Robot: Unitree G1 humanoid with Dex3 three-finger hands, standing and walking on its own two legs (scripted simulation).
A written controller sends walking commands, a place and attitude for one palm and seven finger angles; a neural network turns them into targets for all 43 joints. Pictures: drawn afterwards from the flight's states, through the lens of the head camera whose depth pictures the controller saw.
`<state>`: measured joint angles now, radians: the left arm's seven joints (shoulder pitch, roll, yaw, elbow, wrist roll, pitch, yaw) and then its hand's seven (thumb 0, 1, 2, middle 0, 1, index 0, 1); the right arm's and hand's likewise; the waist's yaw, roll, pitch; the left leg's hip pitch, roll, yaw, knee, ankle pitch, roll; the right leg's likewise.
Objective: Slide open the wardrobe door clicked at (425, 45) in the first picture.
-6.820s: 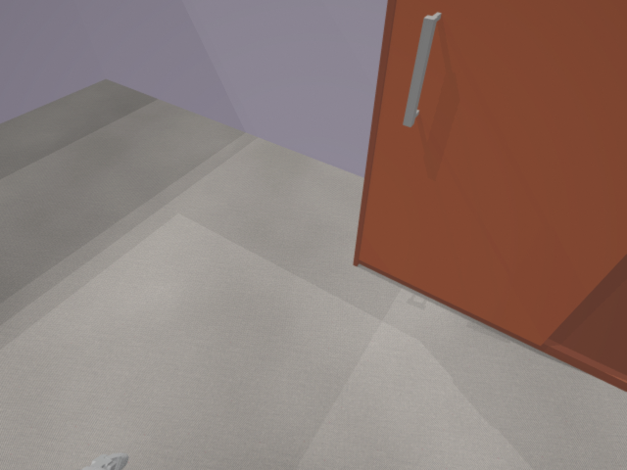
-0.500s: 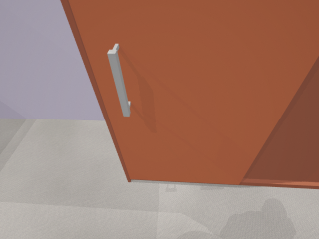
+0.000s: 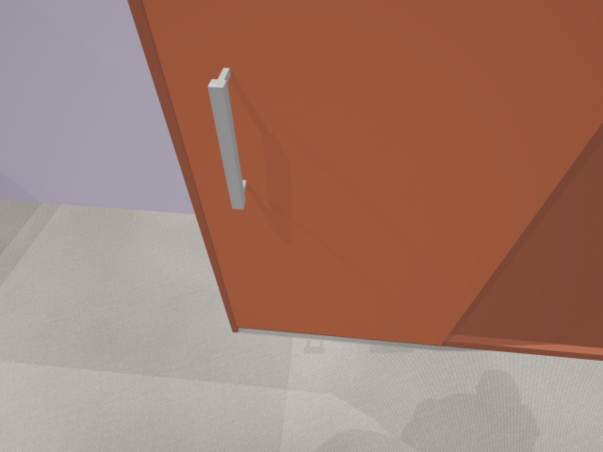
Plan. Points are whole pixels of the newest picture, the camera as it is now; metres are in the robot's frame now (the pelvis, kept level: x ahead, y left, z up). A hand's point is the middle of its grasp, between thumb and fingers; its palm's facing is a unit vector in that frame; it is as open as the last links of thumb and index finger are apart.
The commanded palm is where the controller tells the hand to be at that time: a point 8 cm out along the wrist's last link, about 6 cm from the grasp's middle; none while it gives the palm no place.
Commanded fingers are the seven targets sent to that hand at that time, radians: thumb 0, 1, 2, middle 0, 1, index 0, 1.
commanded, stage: shuffle to correct the standing spot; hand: left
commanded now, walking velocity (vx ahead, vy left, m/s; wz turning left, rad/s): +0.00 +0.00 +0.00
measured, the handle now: (232, 145) +0.58 +0.16 +0.08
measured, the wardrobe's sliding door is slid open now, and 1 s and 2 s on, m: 0.00 0.00 0.00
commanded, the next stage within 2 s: come to a stop and stand still in 0.50 s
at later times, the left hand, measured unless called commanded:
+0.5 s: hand out of the picture +0.03 +0.19 -0.19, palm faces +0.04 -0.98 -0.18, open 7.4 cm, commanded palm none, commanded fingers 0.00 0.90 0.90 -0.20 -0.30 -0.20 -0.30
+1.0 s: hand out of the picture +0.12 +0.22 -0.19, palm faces +0.06 -0.97 -0.22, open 7.3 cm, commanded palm none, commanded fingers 0.00 0.90 0.90 -0.20 -0.30 -0.20 -0.30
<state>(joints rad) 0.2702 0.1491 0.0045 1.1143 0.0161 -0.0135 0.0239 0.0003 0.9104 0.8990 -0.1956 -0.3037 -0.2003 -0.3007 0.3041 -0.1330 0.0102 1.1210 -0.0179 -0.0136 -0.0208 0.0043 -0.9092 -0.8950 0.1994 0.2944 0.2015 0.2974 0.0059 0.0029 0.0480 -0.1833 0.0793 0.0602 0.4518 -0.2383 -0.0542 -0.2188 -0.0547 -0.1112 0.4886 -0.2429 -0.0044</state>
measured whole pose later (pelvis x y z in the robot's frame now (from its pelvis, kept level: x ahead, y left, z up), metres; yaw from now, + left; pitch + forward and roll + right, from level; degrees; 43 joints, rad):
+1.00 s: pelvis +0.11 +0.04 -0.01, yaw +0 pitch +0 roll +1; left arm 0.24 0.16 0.04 1.03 0.02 0.04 0.05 0.00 0.91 0.90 -0.20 -0.30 -0.20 -0.30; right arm 0.12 -0.15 -0.02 0.99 -0.03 0.00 -0.04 0.01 -0.92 -0.89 0.20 0.29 0.20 0.30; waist 0.02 -0.02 0.12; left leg -0.35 0.06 0.11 0.56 -0.19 0.00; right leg -0.35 -0.03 -0.05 0.95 -0.58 0.01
